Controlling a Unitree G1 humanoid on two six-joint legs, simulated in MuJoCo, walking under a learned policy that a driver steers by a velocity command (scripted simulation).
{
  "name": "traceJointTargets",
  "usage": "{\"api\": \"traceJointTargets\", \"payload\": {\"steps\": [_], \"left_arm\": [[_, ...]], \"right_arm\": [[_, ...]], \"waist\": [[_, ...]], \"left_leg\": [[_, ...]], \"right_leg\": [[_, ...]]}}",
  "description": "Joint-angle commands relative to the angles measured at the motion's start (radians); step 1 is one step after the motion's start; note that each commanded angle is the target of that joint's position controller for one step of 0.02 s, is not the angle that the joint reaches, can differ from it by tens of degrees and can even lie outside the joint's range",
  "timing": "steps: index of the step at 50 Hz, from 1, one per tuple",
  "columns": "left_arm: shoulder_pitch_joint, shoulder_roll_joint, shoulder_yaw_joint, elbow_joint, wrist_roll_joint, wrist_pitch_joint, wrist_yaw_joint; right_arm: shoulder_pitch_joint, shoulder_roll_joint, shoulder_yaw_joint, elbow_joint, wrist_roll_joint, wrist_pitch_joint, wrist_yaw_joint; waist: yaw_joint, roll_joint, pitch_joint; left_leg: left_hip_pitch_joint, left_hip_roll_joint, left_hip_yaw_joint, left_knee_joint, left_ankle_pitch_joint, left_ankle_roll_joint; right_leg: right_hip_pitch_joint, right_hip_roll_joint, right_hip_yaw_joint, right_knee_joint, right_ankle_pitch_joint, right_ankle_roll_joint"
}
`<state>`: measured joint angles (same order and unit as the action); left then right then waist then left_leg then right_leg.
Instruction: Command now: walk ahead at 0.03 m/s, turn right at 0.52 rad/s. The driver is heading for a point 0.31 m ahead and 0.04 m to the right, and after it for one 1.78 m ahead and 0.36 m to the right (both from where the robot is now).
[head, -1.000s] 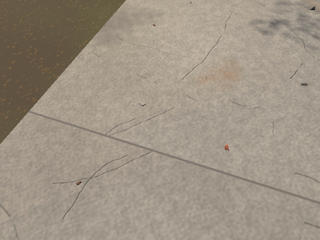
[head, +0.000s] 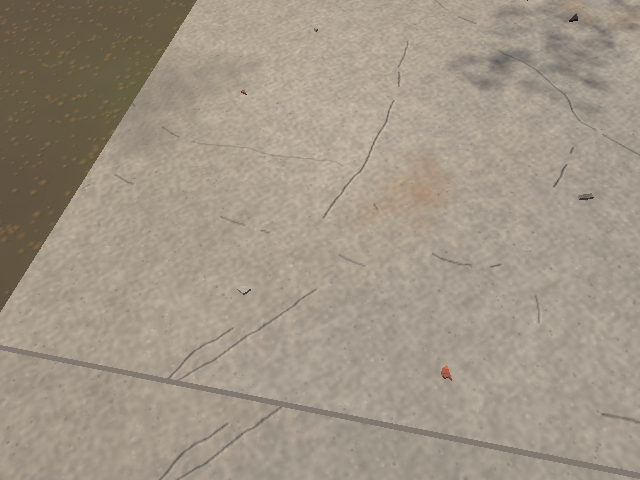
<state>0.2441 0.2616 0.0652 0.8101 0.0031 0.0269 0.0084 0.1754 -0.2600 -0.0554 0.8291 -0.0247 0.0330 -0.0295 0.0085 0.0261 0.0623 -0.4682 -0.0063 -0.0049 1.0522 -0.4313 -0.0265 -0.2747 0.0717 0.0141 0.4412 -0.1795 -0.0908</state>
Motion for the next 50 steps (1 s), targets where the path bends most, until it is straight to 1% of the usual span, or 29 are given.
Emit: {"api": "traceJointTargets", "payload": {"steps": [1, 6, 11, 13, 15, 16, 17, 18, 19, 20, 21, 22, 23, 26, 28, 31, 36, 37, 38, 39, 40, 41, 42, 43, 44, 45, 46, 47, 50], "left_arm": [[0.028, 0.154, 0.039, -0.055, 0.001, -0.011, 0.001], [0.043, 0.177, 0.049, -0.067, 0.012, 0.003, -0.001], [0.006, 0.19, 0.058, -0.086, 0.02, 0.014, -0.012], [-0.024, 0.19, 0.06, -0.093, 0.018, 0.018, -0.018], [-0.074, 0.181, 0.058, -0.103, 0.004, 0.024, -0.018], [-0.064, 0.141, 0.047, -0.113, -0.003, 0.021, -0.015], [-0.01, 0.068, 0.032, -0.128, -0.011, 0.015, -0.012], [-0.033, 0.153, 0.048, -0.122, 0.029, 0.013, -0.005], [-0.047, 0.185, 0.058, -0.12, 0.04, 0.012, -0.013], [-0.024, 0.178, 0.06, -0.102, 0.041, 0.013, -0.027], [0.006, 0.171, 0.059, -0.086, 0.04, 0.017, -0.041], [0.019, 0.164, 0.056, -0.075, 0.039, 0.019, -0.054], [0.004, 0.154, 0.052, -0.078, 0.037, 0.018, -0.064], [-0.075, 0.127, 0.039, -0.103, 0.035, 0.013, -0.079], [-0.1, 0.115, 0.034, -0.105, 0.036, 0.007, -0.08], [-0.126, 0.1, 0.025, -0.103, 0.037, -0.005, -0.078], [-0.224, 0.07, -0.004, -0.136, 0.037, -0.026, -0.082], [-0.224, 0.073, -0.006, -0.14, 0.036, -0.03, -0.08], [-0.197, 0.076, -0.006, -0.136, 0.035, -0.036, -0.075], [-0.127, 0.072, -0.007, -0.115, 0.037, -0.046, -0.068], [-0.003, 0.09, 0.002, -0.065, 0.043, -0.059, -0.056], [0.152, 0.14, 0.019, -0.02, 0.058, -0.073, -0.04], [0.246, 0.266, 0.04, -0.018, 0.06, -0.079, -0.022], [0.231, 0.277, 0.044, -0.006, 0.025, -0.076, -0.011], [0.148, 0.21, 0.024, -0.017, 0.017, -0.078, -0.012], [0.088, 0.145, 0.004, -0.022, 0.016, -0.084, -0.015], [0.032, 0.1, -0.011, -0.031, 0.015, -0.087, -0.016], [0.008, 0.078, -0.02, -0.03, 0.01, -0.09, -0.013], [0.027, 0.09, -0.023, 0.001, 0.003, -0.098, -0.005]], "right_arm": [[0.042, -0.07, -0.016, -0.051, 0.005, 0.004, -0.001], [-0.016, -0.078, -0.012, -0.087, 0.008, 0.01, -0.005], [-0.013, -0.085, -0.006, -0.111, 0.02, -0.006, -0.01], [0.025, -0.088, -0.005, -0.113, 0.026, -0.015, -0.014], [0.11, -0.084, -0.003, -0.096, 0.025, -0.028, -0.024], [0.123, -0.144, -0.017, -0.097, 0.013, -0.034, -0.033], [0.1, -0.241, -0.033, -0.123, -0.001, -0.032, -0.035], [0.049, -0.265, -0.043, -0.133, -0.021, -0.026, -0.023], [0.023, -0.199, -0.027, -0.142, -0.021, -0.029, -0.016], [-0.017, -0.152, -0.014, -0.145, -0.01, -0.033, -0.011], [-0.037, -0.141, -0.011, -0.152, -0.004, -0.038, -0.009], [-0.026, -0.138, -0.01, -0.155, -0.002, -0.043, -0.011], [0.005, -0.138, -0.011, -0.149, 0.0, -0.05, -0.008], [0.123, -0.15, -0.022, -0.11, 0.0, -0.074, 0.004], [0.176, -0.152, -0.026, -0.082, -0.002, -0.089, 0.01], [0.199, -0.153, -0.029, -0.055, -0.003, -0.104, 0.019], [0.229, -0.16, -0.034, -0.011, -0.003, -0.111, 0.036], [0.242, -0.166, -0.036, 0.001, -0.002, -0.108, 0.039], [0.243, -0.174, -0.038, 0.01, 0.002, -0.103, 0.042], [0.224, -0.177, -0.038, 0.014, 0.011, -0.097, 0.043], [0.219, -0.16, -0.031, 0.018, 0.016, -0.095, 0.043], [0.202, -0.113, -0.013, 0.002, 0.016, -0.096, 0.044], [0.2, -0.005, 0.017, -0.064, 0.017, -0.099, 0.051], [0.2, -0.105, -0.01, -0.042, 0.002, -0.087, 0.035], [0.198, -0.111, -0.014, -0.027, 0.01, -0.082, 0.035], [0.204, -0.09, -0.007, -0.011, 0.015, -0.083, 0.039], [0.209, -0.083, -0.008, 0.004, 0.013, -0.077, 0.038], [0.224, -0.081, -0.007, 0.016, 0.003, -0.066, 0.039], [0.239, -0.055, -0.005, 0.037, -0.002, -0.046, 0.048]], "waist": [[-0.007, -0.095, -0.129], [0.024, -0.141, -0.109], [0.023, -0.158, -0.113], [0.005, -0.167, -0.117], [-0.049, -0.15, -0.111], [-0.041, -0.056, -0.102], [-0.011, 0.182, -0.13], [-0.019, 0.166, -0.065], [0.003, 0.114, -0.031], [0.026, 0.102, -0.001], [0.039, 0.122, -0.002], [0.029, 0.135, -0.009], [0.012, 0.116, -0.011], [-0.046, 0.082, -0.001], [-0.065, 0.086, 0.008], [-0.071, 0.095, 0.021], [-0.086, 0.131, 0.038], [-0.083, 0.138, 0.037], [-0.061, 0.138, 0.031], [-0.012, 0.111, 0.015], [0.046, 0.047, -0.043], [0.113, -0.065, -0.155], [0.118, -0.325, -0.232], [0.102, -0.223, -0.189], [0.051, -0.13, -0.12], [0.018, -0.1, -0.087], [-0.013, -0.099, -0.072], [-0.03, -0.128, -0.071], [-0.054, -0.127, -0.094]], "left_leg": [[-0.065, 0.005, -0.026, -0.03, 0.029, -0.021], [-0.045, -0.005, -0.042, -0.167, 0.024, -0.023], [0.068, -0.04, -0.046, -0.302, 0.008, -0.001], [0.148, -0.058, -0.047, -0.406, 0.011, 0.018], [0.311, -0.063, -0.038, -0.66, 0.136, 0.04], [0.391, 0.059, -0.154, -0.798, 0.103, 0.069], [0.482, 0.333, -0.454, -0.893, -0.05, 0.155], [0.319, 0.408, -0.524, -0.921, -0.146, 0.234], [0.259, 0.368, -0.484, -0.923, -0.2, 0.236], [0.249, 0.299, -0.393, -0.929, -0.19, 0.204], [0.282, 0.249, -0.315, -0.93, -0.149, 0.175], [0.319, 0.226, -0.262, -0.93, -0.111, 0.169], [0.355, 0.221, -0.231, -0.93, -0.078, 0.171], [0.46, 0.239, -0.194, -0.934, -0.024, 0.181], [0.499, 0.249, -0.181, -0.94, 0.0, 0.191], [0.501, 0.262, -0.145, -0.949, 0.037, 0.201], [0.382, 0.255, -0.054, -0.912, 0.142, 0.206], [0.368, 0.264, -0.055, -0.892, 0.198, 0.211], [0.349, 0.278, -0.056, -0.862, 0.274, 0.211], [0.311, 0.271, -0.032, -0.799, 0.348, 0.2], [0.251, 0.23, 0.018, -0.657, 0.464, 0.178], [0.16, 0.157, 0.094, -0.411, 0.435, 0.137], [-0.132, 0.014, 0.161, -0.095, -0.034, 0.073], [-0.186, 0.008, 0.034, 0.047, -0.116, 0.08], [-0.172, 0.055, -0.015, 0.086, -0.057, 0.087], [-0.134, 0.076, -0.015, 0.057, -0.008, 0.083], [-0.102, 0.09, -0.007, 0.017, 0.03, 0.074], [-0.063, 0.088, 0.006, -0.002, 0.062, 0.061], [-0.005, 0.051, 0.025, -0.024, 0.14, 0.033]], "right_leg": [[0.169, -0.246, 0.271, -0.114, 0.429, -0.161], [0.134, -0.234, 0.363, -0.138, 0.168, -0.158], [0.079, -0.217, 0.446, -0.12, 0.145, -0.137], [0.057, -0.204, 0.482, -0.106, 0.168, -0.113], [-0.025, -0.151, 0.477, -0.069, 0.085, -0.045], [-0.117, -0.08, 0.417, 0.013, -0.084, 0.018], [-0.281, 0.084, 0.197, 0.253, -0.352, 0.07], [-0.337, 0.068, 0.11, 0.434, -0.357, 0.074], [-0.311, 0.013, 0.131, 0.525, -0.288, 0.068], [-0.32, 0.007, 0.119, 0.586, -0.222, 0.071], [-0.336, 0.001, 0.101, 0.636, -0.176, 0.081], [-0.361, -0.009, 0.08, 0.679, -0.15, 0.089], [-0.387, -0.02, 0.071, 0.694, -0.132, 0.097], [-0.458, -0.041, 0.074, 0.647, -0.092, 0.117], [-0.468, -0.039, 0.088, 0.576, -0.076, 0.122], [-0.435, -0.046, 0.08, 0.442, -0.06, 0.119], [-0.221, -0.075, -0.058, 0.188, -0.116, 0.079], [-0.173, -0.068, -0.081, 0.156, -0.134, 0.062], [-0.11, -0.059, -0.096, 0.119, -0.126, 0.042], [0.001, -0.045, -0.107, 0.043, -0.074, 0.021], [0.186, -0.019, -0.102, -0.015, -0.044, 0.005], [0.39, -0.138, 0.049, -0.07, -0.114, -0.017], [0.576, -0.45, 0.502, -0.183, -0.15, -0.102], [0.482, -0.49, 0.58, -0.186, 0.127, -0.161], [0.416, -0.44, 0.411, -0.137, 0.354, -0.158], [0.34, -0.383, 0.286, -0.134, 0.526, -0.134], [0.299, -0.329, 0.201, -0.146, 0.595, -0.1], [0.265, -0.296, 0.145, -0.155, 0.672, -0.084], [0.224, -0.271, 0.064, -0.16, 0.845, -0.092]]}}
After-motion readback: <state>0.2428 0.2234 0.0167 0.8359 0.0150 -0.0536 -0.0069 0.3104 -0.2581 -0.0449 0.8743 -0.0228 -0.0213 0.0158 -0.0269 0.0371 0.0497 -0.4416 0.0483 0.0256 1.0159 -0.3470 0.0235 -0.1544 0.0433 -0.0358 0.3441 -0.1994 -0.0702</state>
